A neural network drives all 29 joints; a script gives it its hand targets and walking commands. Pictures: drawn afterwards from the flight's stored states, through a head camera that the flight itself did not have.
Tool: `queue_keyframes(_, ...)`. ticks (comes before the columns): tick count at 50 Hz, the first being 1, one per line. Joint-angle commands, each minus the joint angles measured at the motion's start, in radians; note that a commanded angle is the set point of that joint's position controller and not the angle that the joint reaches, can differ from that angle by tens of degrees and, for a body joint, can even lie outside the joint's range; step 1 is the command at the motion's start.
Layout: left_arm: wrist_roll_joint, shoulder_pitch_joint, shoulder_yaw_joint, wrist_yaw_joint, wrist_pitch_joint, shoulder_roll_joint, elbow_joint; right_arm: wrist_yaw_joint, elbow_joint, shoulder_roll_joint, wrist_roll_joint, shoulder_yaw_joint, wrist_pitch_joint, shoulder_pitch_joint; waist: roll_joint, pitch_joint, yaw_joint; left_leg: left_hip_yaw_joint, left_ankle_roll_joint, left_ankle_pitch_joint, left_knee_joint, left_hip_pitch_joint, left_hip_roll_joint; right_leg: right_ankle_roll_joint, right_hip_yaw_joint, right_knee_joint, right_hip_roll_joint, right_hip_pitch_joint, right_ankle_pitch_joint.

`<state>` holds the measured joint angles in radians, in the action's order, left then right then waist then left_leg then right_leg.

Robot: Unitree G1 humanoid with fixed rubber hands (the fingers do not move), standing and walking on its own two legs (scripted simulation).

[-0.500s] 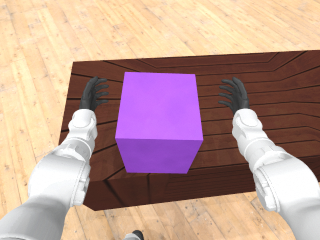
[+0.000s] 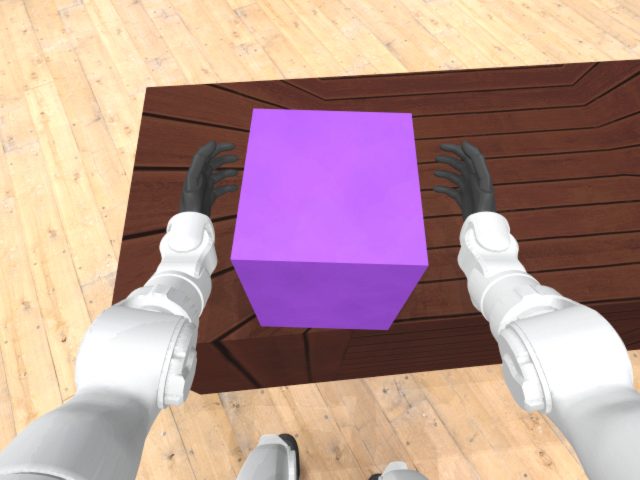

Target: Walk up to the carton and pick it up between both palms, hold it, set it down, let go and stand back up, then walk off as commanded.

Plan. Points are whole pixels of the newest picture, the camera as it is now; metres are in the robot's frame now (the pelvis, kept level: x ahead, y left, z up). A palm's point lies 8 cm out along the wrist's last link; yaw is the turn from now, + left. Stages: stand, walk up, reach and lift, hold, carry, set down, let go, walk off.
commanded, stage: reach and lift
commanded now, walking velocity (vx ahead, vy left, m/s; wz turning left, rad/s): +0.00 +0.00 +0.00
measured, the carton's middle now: (328, 231) +0.44 +0.02 -0.04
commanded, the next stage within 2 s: none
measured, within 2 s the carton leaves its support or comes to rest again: leaves its support in 1.92 s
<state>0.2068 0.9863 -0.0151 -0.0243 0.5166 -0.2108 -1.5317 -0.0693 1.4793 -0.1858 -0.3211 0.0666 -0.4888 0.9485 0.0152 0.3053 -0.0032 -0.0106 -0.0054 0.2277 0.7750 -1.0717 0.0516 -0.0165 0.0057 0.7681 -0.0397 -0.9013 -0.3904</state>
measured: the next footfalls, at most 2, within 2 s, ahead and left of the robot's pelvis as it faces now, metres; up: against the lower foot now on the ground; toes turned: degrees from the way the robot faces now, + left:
none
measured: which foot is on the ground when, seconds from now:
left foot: down 0.00-1.00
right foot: down 0.00-1.00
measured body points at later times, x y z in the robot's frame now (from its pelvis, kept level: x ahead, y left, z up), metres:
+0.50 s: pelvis -0.01 +0.00 +0.01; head +0.11 +0.03 +0.44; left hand +0.45 +0.17 +0.03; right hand +0.44 -0.13 +0.03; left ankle +0.05 +0.11 -0.69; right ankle -0.04 -0.13 -0.69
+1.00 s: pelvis +0.01 +0.00 +0.04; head +0.11 +0.03 +0.47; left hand +0.41 +0.16 +0.03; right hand +0.41 -0.14 +0.03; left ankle +0.05 +0.11 -0.69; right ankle -0.04 -0.13 -0.69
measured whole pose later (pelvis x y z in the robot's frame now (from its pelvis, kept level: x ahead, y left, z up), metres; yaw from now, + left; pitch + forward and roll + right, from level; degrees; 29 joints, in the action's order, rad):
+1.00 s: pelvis +0.01 +0.00 +0.04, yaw +1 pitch +19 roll -2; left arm -0.50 0.74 0.58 -0.07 0.43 0.04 -1.14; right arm -0.08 1.09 0.12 0.60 -0.78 -0.48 0.70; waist -0.02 0.12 0.00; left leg -0.02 -0.01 0.15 0.53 -0.72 0.04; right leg -0.01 0.01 0.50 -0.02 -0.54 -0.29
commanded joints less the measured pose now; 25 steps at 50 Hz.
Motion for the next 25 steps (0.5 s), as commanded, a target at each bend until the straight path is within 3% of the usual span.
queue_keyframes(1, -0.046, 0.348, 0.043, -0.003, 0.027, -0.068, 0.116, -0.022, -0.101, -0.087, 0.043, -0.047, -0.041, 0.344, 0.03, 0.599, -0.019, -0.005, 0.068, -0.466, 0.067, 0.726, -0.021, -0.015, -0.065, -0.082, -0.001, -0.019, 0.448)
queue_keyframes(11, -0.164, 0.389, 0.136, -0.031, 0.01, -0.015, 0.137, -0.055, -0.124, 0.009, 0.171, -0.15, -0.035, 0.36, 0.037, 0.561, -0.006, -0.014, 0.06, -0.41, 0.053, 0.707, -0.025, -0.021, -0.068, -0.093, 0.004, 0.01, 0.407)
queue_keyframes(14, -0.186, 0.388, 0.148, -0.036, 0.003, 0.021, 0.171, -0.063, -0.145, 0.035, 0.215, -0.207, -0.028, 0.348, 0.038, 0.566, -0.029, -0.017, 0.066, -0.404, 0.048, 0.73, -0.027, -0.017, -0.069, -0.102, 0.002, 0.018, 0.385)
queue_keyframes(16, -0.219, 0.381, 0.178, -0.031, -0.004, 0.039, 0.145, -0.064, -0.132, 0.075, 0.267, -0.241, -0.016, 0.342, 0.018, 0.517, -0.025, -0.022, 0.054, -0.377, 0.034, 0.717, -0.026, -0.017, -0.07, -0.112, 0.01, 0.033, 0.371)
queue_keyframes(22, -0.323, 0.386, 0.228, -0.025, -0.016, 0.173, 0.199, -0.045, -0.172, 0.205, 0.428, -0.37, -0.021, 0.347, 0.066, 0.488, -0.031, -0.027, 0.063, -0.405, 0.008, 0.779, -0.017, 0.001, -0.092, -0.149, 0.009, 0.058, 0.35)
queue_keyframes(23, -0.364, 0.387, 0.258, -0.007, -0.026, 0.222, 0.198, -0.027, -0.189, 0.29, 0.474, -0.385, -0.016, 0.358, 0.031, 0.469, -0.01, -0.036, 0.055, -0.4, -0.008, 0.775, -0.02, 0.001, -0.09, -0.161, 0.012, 0.08, 0.336)
queue_keyframes(25, -0.457, 0.367, 0.307, 0.008, -0.025, 0.322, 0.205, 0.006, -0.184, 0.381, 0.592, -0.471, -0.022, 0.336, 0.046, 0.439, -0.014, -0.041, 0.056, -0.401, -0.022, 0.806, -0.014, 0.005, -0.103, -0.176, 0.005, 0.088, 0.323)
